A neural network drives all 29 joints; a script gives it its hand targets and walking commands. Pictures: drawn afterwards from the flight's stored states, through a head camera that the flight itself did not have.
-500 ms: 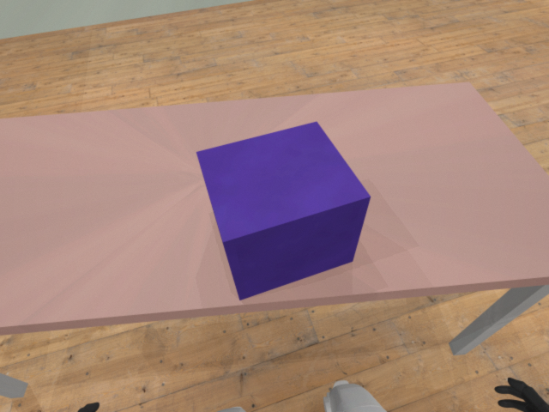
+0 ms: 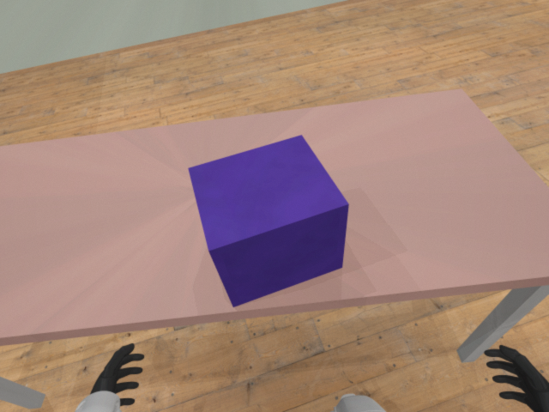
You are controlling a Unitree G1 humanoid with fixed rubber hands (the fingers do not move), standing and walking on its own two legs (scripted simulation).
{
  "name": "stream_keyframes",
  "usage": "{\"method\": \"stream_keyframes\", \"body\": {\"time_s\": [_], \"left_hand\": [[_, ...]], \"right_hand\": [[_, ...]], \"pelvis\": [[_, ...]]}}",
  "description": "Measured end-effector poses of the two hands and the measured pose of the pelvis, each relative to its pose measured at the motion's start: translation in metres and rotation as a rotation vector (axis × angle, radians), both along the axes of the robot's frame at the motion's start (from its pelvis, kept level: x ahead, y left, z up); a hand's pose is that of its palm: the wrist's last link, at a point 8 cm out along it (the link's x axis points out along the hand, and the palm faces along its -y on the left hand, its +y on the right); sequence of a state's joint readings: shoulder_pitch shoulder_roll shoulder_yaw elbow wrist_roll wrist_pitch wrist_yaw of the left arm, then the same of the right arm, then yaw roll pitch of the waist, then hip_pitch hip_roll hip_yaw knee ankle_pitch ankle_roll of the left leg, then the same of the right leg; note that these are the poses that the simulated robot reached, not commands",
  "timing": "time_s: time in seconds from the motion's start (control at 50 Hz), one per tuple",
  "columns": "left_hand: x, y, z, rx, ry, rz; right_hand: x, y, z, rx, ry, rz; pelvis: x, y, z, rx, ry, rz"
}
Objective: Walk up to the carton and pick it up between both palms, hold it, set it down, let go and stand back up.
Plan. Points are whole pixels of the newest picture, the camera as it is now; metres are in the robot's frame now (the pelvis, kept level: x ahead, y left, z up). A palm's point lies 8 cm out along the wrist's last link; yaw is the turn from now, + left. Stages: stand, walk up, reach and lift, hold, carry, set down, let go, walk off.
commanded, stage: reach and lift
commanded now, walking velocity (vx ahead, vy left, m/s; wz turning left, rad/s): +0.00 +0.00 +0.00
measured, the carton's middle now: (268, 219) +0.46 +0.02 -0.02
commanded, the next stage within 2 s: none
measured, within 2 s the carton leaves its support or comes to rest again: neither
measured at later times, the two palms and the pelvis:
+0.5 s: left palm (97, 400) +0.18 +0.26 +0.00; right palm (517, 401) +0.14 -0.27 -0.03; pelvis -0.03 +0.03 +0.01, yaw +1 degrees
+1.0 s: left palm (134, 369) +0.20 +0.21 +0.01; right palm (509, 376) +0.16 -0.26 +0.00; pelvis -0.02 +0.02 +0.01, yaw +1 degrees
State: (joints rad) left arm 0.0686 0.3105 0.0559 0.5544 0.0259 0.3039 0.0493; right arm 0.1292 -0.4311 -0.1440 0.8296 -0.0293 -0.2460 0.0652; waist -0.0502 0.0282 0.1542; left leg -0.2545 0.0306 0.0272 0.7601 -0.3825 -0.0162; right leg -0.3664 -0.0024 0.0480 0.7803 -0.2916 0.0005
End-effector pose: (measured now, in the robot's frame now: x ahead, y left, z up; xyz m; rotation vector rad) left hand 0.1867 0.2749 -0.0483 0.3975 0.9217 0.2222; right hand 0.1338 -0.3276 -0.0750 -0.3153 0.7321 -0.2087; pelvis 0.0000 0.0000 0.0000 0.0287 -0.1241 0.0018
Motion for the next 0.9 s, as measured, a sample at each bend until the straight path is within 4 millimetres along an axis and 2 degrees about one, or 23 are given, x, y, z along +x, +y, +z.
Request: {"method": "stream_keyframes", "body": {"time_s": [0.16, 0.26, 0.38, 0.48, 0.6, 0.68, 0.9], "left_hand": [[-0.005, 0.003, 0.014, -0.047, -0.124, 0.009], [-0.004, 0.003, 0.023, -0.088, -0.220, 0.011], [-0.010, -0.003, 0.033, -0.067, -0.268, 0.009], [-0.011, -0.010, 0.042, -0.060, -0.325, 0.013], [-0.013, -0.034, 0.044, -0.143, -0.367, 0.042], [-0.012, -0.044, 0.043, -0.181, -0.393, 0.058], [0.008, -0.055, 0.062, -0.206, -0.525, 0.030]], "right_hand": [[-0.013, 0.021, 0.017, -0.004, -0.042, 0.060], [-0.012, 0.043, 0.032, 0.011, -0.079, 0.109], [-0.009, 0.057, 0.044, 0.061, -0.117, 0.124], [0.002, 0.057, 0.049, 0.100, -0.170, 0.149], [0.001, 0.052, 0.052, 0.154, -0.191, 0.133], [0.007, 0.057, 0.060, 0.170, -0.214, 0.164], [0.016, 0.064, 0.075, 0.200, -0.281, 0.162]], "pelvis": [[-0.016, 0.009, 0.003, -0.007, -0.021, 0.005], [-0.026, 0.021, 0.002, -0.009, -0.037, 0.015], [-0.027, 0.030, 0.009, -0.061, -0.056, 0.007], [-0.028, 0.027, 0.009, -0.057, -0.056, 0.007], [-0.031, 0.018, 0.012, -0.039, -0.047, 0.012], [-0.033, 0.015, 0.013, -0.026, -0.038, 0.017], [-0.028, 0.019, 0.014, -0.029, -0.028, 0.016]]}}
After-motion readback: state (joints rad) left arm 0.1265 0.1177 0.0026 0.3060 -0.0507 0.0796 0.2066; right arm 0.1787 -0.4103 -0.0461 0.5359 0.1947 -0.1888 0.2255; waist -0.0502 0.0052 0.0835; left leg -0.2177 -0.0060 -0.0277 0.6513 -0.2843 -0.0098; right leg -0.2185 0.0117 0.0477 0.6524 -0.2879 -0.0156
